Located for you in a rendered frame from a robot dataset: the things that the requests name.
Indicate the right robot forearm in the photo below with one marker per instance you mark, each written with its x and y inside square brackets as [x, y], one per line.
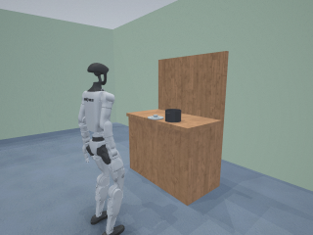
[108, 137]

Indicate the table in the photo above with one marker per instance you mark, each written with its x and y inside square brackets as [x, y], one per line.
[183, 158]

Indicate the right robot hand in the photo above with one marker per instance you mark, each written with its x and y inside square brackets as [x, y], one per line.
[117, 164]

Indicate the right robot foot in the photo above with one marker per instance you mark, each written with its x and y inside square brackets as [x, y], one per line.
[116, 230]

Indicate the left robot upper arm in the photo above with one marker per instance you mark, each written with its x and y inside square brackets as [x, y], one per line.
[81, 115]

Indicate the pot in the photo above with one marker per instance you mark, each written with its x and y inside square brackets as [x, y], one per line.
[173, 115]

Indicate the right robot upper arm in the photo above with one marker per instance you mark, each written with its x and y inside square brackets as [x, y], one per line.
[107, 100]

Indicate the left robot hand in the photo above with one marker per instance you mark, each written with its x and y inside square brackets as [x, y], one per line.
[84, 150]

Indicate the lid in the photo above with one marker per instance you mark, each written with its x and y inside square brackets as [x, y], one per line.
[155, 118]

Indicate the robot left shin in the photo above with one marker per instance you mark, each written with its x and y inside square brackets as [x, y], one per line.
[101, 193]

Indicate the left robot forearm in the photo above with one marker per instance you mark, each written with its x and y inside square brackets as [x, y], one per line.
[84, 133]

